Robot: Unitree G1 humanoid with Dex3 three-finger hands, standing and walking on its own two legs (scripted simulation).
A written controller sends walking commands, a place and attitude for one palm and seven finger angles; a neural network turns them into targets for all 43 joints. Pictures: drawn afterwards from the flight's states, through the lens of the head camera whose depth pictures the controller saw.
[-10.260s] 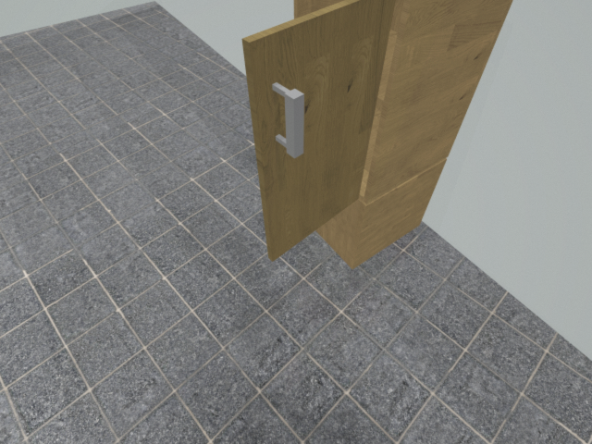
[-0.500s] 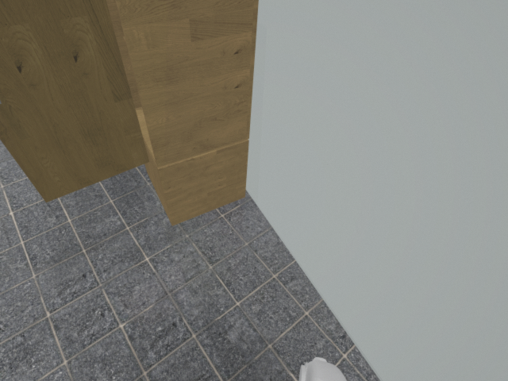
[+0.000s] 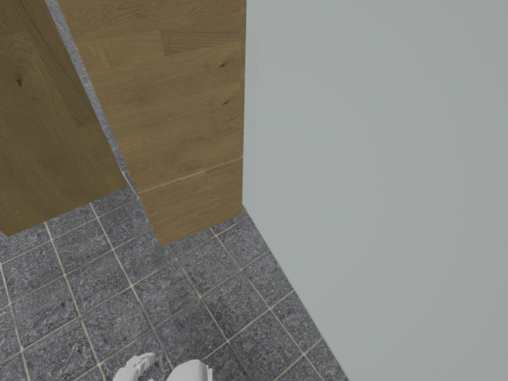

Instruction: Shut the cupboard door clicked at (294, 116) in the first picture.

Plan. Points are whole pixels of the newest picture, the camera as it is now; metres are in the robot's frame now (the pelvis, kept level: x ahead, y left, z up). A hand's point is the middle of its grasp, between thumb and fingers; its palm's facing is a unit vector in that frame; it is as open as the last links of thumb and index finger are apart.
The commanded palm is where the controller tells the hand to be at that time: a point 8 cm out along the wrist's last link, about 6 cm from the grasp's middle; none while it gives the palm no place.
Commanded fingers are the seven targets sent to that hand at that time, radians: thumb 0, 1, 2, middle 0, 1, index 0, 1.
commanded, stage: turn to face it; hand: left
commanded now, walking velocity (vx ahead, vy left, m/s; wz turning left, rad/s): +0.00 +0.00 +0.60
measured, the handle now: out of the picture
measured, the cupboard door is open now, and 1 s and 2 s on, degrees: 97 97 97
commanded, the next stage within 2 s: take the last steps up to it in 0.94 s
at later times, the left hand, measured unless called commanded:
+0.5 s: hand out of the picture +0.10 +0.28 -0.16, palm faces +0.29 -0.92 -0.25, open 7.4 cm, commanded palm none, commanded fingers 0.00 0.90 0.90 -0.20 -0.30 -0.20 -0.30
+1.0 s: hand out of the picture +0.03 +0.20 -0.18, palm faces +0.51 -0.84 -0.20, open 7.4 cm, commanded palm none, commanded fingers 0.00 0.90 0.90 -0.20 -0.30 -0.20 -0.30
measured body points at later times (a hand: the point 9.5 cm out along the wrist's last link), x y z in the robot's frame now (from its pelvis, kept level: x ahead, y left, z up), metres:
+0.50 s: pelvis +0.07 +0.04 +0.01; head +0.11 +0.07 +0.45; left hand +0.08 +0.32 -0.14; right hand +0.22 -0.18 -0.13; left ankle +0.07 +0.12 -0.74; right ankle +0.10 -0.14 -0.67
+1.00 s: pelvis +0.10 +0.02 -0.01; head +0.14 +0.06 +0.44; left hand +0.00 +0.25 -0.17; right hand +0.33 -0.16 -0.14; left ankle +0.05 +0.12 -0.74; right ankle +0.13 -0.13 -0.73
